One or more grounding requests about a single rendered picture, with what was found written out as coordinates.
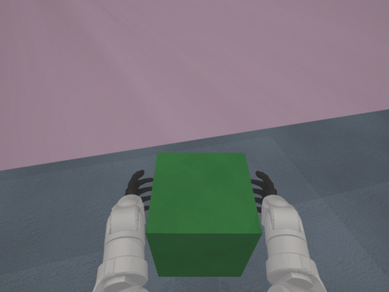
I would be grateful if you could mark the left robot forearm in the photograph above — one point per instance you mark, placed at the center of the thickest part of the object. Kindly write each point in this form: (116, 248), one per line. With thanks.
(124, 263)

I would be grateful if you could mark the carton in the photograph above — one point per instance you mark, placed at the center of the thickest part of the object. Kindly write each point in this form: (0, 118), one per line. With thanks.
(202, 220)

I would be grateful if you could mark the robot right hand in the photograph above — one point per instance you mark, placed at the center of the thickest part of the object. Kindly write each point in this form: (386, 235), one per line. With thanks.
(266, 185)

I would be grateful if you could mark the robot left hand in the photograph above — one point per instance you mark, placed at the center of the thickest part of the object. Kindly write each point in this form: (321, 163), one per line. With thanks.
(134, 184)

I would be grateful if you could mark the right robot forearm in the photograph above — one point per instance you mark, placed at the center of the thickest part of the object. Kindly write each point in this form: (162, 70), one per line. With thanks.
(288, 255)

